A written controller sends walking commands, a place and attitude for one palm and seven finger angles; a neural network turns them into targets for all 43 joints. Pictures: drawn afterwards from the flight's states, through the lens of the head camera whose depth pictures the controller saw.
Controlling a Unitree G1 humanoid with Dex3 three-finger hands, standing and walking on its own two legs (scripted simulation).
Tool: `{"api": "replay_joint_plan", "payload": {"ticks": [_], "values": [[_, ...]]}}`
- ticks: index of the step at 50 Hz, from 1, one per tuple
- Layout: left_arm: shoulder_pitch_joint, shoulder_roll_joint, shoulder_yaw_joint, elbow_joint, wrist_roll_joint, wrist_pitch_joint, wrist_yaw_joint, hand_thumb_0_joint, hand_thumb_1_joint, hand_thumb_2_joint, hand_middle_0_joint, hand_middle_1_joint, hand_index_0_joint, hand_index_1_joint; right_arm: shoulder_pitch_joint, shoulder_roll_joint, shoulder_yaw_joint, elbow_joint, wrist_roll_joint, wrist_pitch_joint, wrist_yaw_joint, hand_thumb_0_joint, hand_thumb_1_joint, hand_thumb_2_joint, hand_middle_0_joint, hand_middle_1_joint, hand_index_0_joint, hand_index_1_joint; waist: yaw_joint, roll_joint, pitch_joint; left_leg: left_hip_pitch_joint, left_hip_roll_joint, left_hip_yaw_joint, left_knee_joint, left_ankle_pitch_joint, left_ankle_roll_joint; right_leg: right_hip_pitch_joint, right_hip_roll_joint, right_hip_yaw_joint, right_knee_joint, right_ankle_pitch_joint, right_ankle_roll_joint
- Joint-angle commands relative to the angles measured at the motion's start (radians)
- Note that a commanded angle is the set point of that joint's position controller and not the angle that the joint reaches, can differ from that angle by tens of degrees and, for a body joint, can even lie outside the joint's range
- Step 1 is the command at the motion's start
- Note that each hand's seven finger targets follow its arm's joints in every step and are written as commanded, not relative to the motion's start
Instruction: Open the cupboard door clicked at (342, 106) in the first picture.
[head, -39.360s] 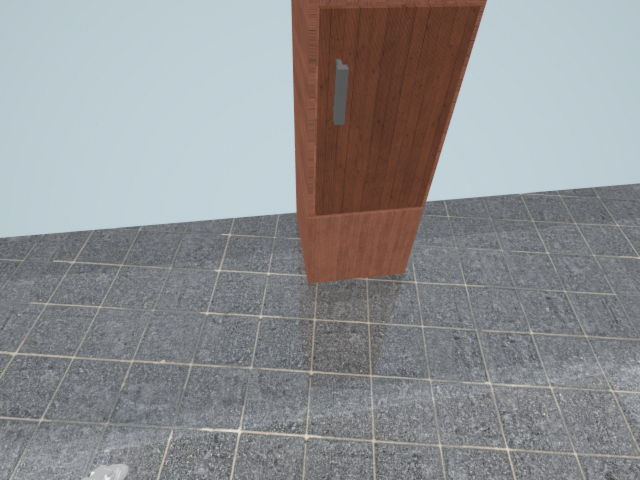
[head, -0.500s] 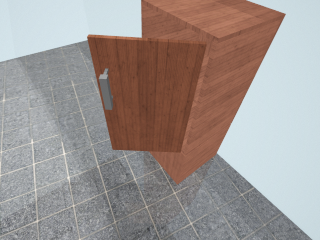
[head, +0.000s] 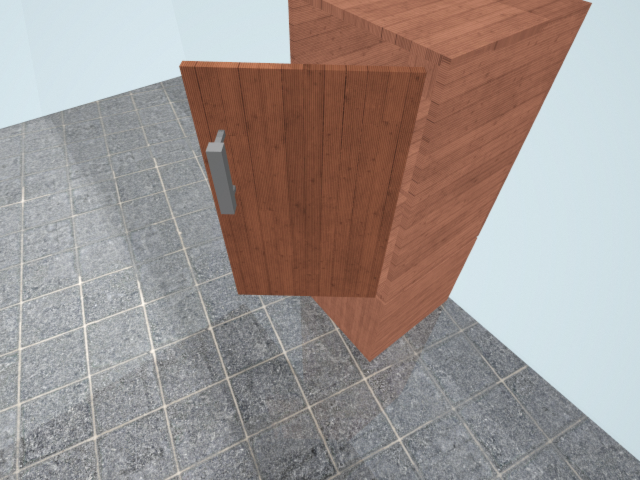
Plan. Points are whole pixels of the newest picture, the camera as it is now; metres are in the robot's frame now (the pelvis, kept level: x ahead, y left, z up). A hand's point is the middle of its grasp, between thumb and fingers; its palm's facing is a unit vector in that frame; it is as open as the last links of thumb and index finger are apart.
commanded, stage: look again from close up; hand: left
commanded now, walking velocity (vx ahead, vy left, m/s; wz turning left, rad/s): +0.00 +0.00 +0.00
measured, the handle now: (224, 172) +0.58 +0.19 +0.05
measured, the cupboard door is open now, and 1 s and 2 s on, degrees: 51 51 51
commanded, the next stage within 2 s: raise the hand with hooked fingers in 0.38 s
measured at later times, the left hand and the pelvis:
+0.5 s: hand out of the picture +0.05 +0.16 -0.17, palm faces -0.03 -0.98 -0.18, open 7.3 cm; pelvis +0.03 -0.01 +0.00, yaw -2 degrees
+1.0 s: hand (179, 453) +0.17 +0.18 -0.04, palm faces +0.19 -0.98 -0.07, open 9.1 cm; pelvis +0.01 -0.06 -0.07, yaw +4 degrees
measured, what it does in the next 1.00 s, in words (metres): lowers itself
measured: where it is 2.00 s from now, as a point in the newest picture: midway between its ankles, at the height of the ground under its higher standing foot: outside the picture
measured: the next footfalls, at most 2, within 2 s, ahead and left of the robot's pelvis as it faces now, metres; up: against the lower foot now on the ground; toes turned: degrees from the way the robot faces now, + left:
none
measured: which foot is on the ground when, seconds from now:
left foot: down 0.00-1.00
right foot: down 0.00-1.00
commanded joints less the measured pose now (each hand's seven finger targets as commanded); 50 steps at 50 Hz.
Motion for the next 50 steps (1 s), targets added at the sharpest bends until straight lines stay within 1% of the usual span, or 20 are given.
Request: {"api": "replay_joint_plan", "payload": {"ticks": [1, 5, 11, 18, 23, 24, 25, 26, 27, 28, 29, 31, 34, 36, 37, 39, 42, 43, 46, 50], "values": [[0.057, 0.088, 0.021, -0.05, -0.001, -0.019, 0.002, 0.0, 0.9, 0.9, -0.2, -0.3, -0.2, -0.3, 0.035, -0.1, -0.014, -0.071, 0.001, -0.015, 0.003, 0.0, -0.9, -0.9, 0.2, 0.3, 0.2, 0.3, 0.01, 0.026, 0.047, -0.031, 0.117, -0.218, -0.211, -0.309, -0.012, -0.087, -0.032, 0.067, -0.06, -0.141, -0.062], [0.065, 0.085, 0.016, -0.049, 0.0, -0.018, -0.002, 0.0, 0.9, 0.9, -0.2, -0.3, -0.2, -0.3, 0.015, -0.113, -0.012, -0.076, 0.003, -0.022, 0.002, 0.0, -0.9, -0.9, 0.2, 0.3, 0.2, 0.3, 0.027, -0.016, 0.074, -0.036, 0.122, -0.222, -0.243, -0.289, -0.006, -0.066, -0.038, 0.076, -0.063, -0.068, -0.054], [0.032, 0.114, 0.015, -0.057, -0.004, -0.026, -0.002, 0.0, 0.9, 0.9, -0.2, -0.3, -0.2, -0.3, 0.019, -0.116, -0.003, -0.053, 0.008, -0.038, 0.0, 0.0, -0.9, -0.9, 0.2, 0.3, 0.2, 0.3, 0.019, -0.076, 0.039, 0.076, 0.107, -0.159, -0.185, -0.04, -0.013, -0.051, -0.072, 0.111, -0.105, 0.064, -0.047], [0.018, 0.143, 0.017, -0.054, -0.007, -0.026, 0.001, 0.0, 0.9, 0.9, -0.2, -0.3, -0.2, -0.3, -0.008, -0.125, 0.003, -0.028, 0.011, -0.048, -0.006, 0.0, -0.9, -0.9, 0.2, 0.3, 0.2, 0.3, 0.024, -0.028, -0.008, 0.145, 0.107, -0.127, -0.141, 0.163, -0.02, 0.002, -0.082, 0.12, -0.106, 0.197, -0.038], [0.011, 0.15, 0.014, -0.046, -0.007, -0.019, -0.001, 0.0, 0.9, 0.9, -0.2, -0.3, -0.2, -0.3, -0.024, -0.123, 0.004, -0.014, 0.013, -0.042, -0.007, 0.0, -0.9, -0.9, 0.2, 0.3, 0.2, 0.3, 0.026, -0.021, 0.022, 0.142, 0.11, -0.124, -0.156, 0.118, -0.023, -0.002, -0.083, 0.122, -0.13, 0.172, -0.037], [0.032, 0.166, 0.006, -0.029, 0.003, -0.013, 0.031, 0.0, 0.9, 0.9, -0.2, -0.3, -0.2, -0.3, -0.085, -0.17, 0.0, -0.087, 0.022, -0.032, -0.003, 0.0, -0.9, -0.9, 0.2, 0.3, 0.2, 0.3, 0.041, -0.045, 0.123, 0.061, 0.137, -0.123, -0.016, 0.107, -0.05, -0.077, -0.107, 0.161, -0.171, 0.199, -0.031], [-0.689, 0.41, 0.165, -1.623, -0.198, -0.215, 0.04, 0.0, 0.877, 0.89, -0.202, -0.315, -0.202, -0.315, -0.051, -0.314, -0.039, -0.456, 0.074, -0.174, -0.04, 0.0, -0.9, -0.9, 0.2, 0.3, 0.2, 0.3, -0.094, 0.148, -0.408, 0.37, 0.015, -0.159, -0.096, 0.223, -0.062, -0.019, 0.006, 0.036, -0.053, 0.281, -0.047], [-0.244, 0.351, 0.148, -1.409, -0.122, -0.171, 0.075, 0.0, 0.853, 0.88, -0.203, -0.33, -0.203, -0.33, -0.124, -0.224, 0.007, -0.379, 0.074, -0.269, -0.067, 0.0, -0.9, -0.9, 0.2, 0.3, 0.2, 0.3, 0.029, 0.307, -0.414, 0.471, 0.08, -0.198, -0.143, 0.327, -0.088, -0.064, 0.023, 0.034, 0.053, 0.127, -0.054], [-0.2, 0.305, 0.113, -1.332, -0.123, -0.12, 0.116, 0.0, 0.83, 0.87, -0.205, -0.345, -0.205, -0.345, -0.123, -0.217, -0.005, -0.319, 0.075, -0.299, -0.071, 0.0, -0.9, -0.9, 0.2, 0.3, 0.2, 0.3, 0.007, 0.271, -0.346, 0.359, 0.075, -0.203, -0.172, 0.224, -0.123, -0.113, 0.026, 0.017, 0.079, 0.025, -0.042], [0.117, 0.027, -0.036, -1.066, -0.148, -0.017, 0.107, 0.0, 0.807, 0.86, -0.207, -0.36, -0.207, -0.36, -0.102, -0.173, -0.007, -0.31, 0.084, -0.297, -0.06, 0.0, -0.9, -0.9, 0.2, 0.3, 0.2, 0.3, -0.012, 0.176, -0.158, 0.265, 0.083, -0.215, -0.196, 0.138, -0.098, -0.191, 0.025, 0.005, 0.082, -0.033, -0.033], [-0.033, 0.047, -0.027, -1.238, -0.195, -0.036, 0.087, 0.0, 0.783, 0.85, -0.208, -0.375, -0.208, -0.375, -0.102, -0.213, -0.017, -0.383, 0.088, -0.304, -0.055, 0.0, -0.9, -0.9, 0.2, 0.3, 0.2, 0.3, -0.012, 0.131, -0.07, 0.176, 0.069, -0.222, -0.175, 0.032, -0.082, -0.175, 0.021, -0.001, 0.05, -0.015, -0.028], [-0.019, 0.109, 0.035, -1.176, -0.174, -0.127, 0.048, 0.0, 0.737, 0.83, -0.212, -0.405, -0.212, -0.405, -0.116, -0.247, -0.038, -0.42, 0.058, -0.324, -0.056, 0.0, -0.9, -0.9, 0.2, 0.3, 0.2, 0.3, -0.041, 0.01, -0.023, 0.083, 0.033, -0.211, -0.065, -0.048, -0.068, -0.239, 0.033, -0.008, -0.012, 0.011, -0.027], [0.245, 0.045, 0.093, -0.9, -0.203, -0.279, -0.089, 0.0, 0.667, 0.8, -0.217, -0.45, -0.217, -0.45, -0.136, -0.249, -0.07, -0.476, 0.039, -0.294, -0.025, 0.0, -0.9, -0.9, 0.2, 0.3, 0.2, 0.3, 0.026, -0.326, -0.037, -0.091, 0.02, -0.18, 0.11, 0.063, -0.078, -0.363, 0.061, -0.051, 0.117, 0.02, -0.025], [0.285, 0.086, 0.155, -0.892, -0.247, -0.412, -0.219, 0.0, 0.62, 0.78, -0.22, -0.48, -0.22, -0.48, -0.189, -0.253, -0.09, -0.522, 0.036, -0.286, -0.009, 0.0, -0.9, -0.9, 0.2, 0.3, 0.2, 0.3, 0.067, -0.377, -0.103, -0.214, -0.001, -0.147, 0.199, 0.049, -0.082, -0.388, 0.055, -0.029, 0.212, 0.073, -0.025], [0.311, 0.15, 0.231, -0.85, -0.26, -0.463, -0.284, 0.0, 0.597, 0.77, -0.222, -0.495, -0.222, -0.495, -0.198, -0.256, -0.1, -0.54, 0.044, -0.281, 0.002, 0.0, -0.9, -0.9, 0.2, 0.3, 0.2, 0.3, 0.097, -0.299, -0.128, -0.235, -0.012, -0.13, 0.232, 0.067, -0.088, -0.361, 0.044, -0.003, 0.246, 0.128, -0.034], [0.249, 0.222, 0.296, -0.857, -0.286, -0.533, -0.393, 0.0, 0.55, 0.75, -0.225, -0.525, -0.225, -0.525, -0.223, -0.261, -0.104, -0.597, 0.05, -0.278, 0.01, 0.0, -0.9, -0.9, 0.2, 0.3, 0.2, 0.3, 0.093, -0.125, -0.209, -0.262, -0.025, -0.111, 0.306, 0.071, -0.088, -0.369, 0.028, 0.025, 0.312, 0.165, -0.042], [0.069, 0.343, 0.389, -1.093, -0.307, -0.547, -0.407, 0.0, 0.48, 0.72, -0.23, -0.57, -0.23, -0.57, -0.217, -0.248, -0.097, -0.659, 0.049, -0.262, 0.0, 0.0, -0.9, -0.9, 0.2, 0.3, 0.2, 0.3, 0.105, 0.067, -0.349, -0.271, -0.027, -0.094, 0.367, 0.044, -0.067, -0.382, 0.031, 0.07, 0.356, 0.116, -0.036], [0.004, 0.331, 0.374, -1.208, -0.324, -0.562, -0.396, 0.0, 0.457, 0.71, -0.232, -0.585, -0.232, -0.585, -0.215, -0.237, -0.09, -0.685, 0.046, -0.26, -0.004, 0.0, -0.9, -0.9, 0.2, 0.3, 0.2, 0.3, 0.093, 0.13, -0.402, -0.246, -0.023, -0.097, 0.378, 0.037, -0.058, -0.394, 0.034, 0.085, 0.353, 0.087, -0.032], [-0.141, 0.335, 0.37, -1.44, -0.352, -0.65, -0.342, 0.0, 0.387, 0.68, -0.237, -0.63, -0.237, -0.63, -0.174, -0.206, -0.075, -0.66, 0.042, -0.267, -0.026, 0.0, -0.9, -0.9, 0.2, 0.3, 0.2, 0.3, 0.036, 0.196, -0.447, -0.195, 0.0, -0.128, 0.429, 0.048, -0.042, -0.436, 0.041, 0.115, 0.34, 0.067, -0.028], [-0.243, 0.285, 0.24, -1.375, -0.351, -0.677, -0.389, 0.0, 0.293, 0.64, -0.243, -0.69, -0.243, -0.69, -0.143, -0.233, -0.055, -0.596, 0.049, -0.293, -0.051, 0.0, -0.9, -0.9, 0.2, 0.3, 0.2, 0.3, -0.062, 0.122, -0.29, -0.307, 0.021, -0.16, 0.487, -0.085, -0.033, -0.551, 0.045, 0.158, 0.299, -0.095, -0.019]]}}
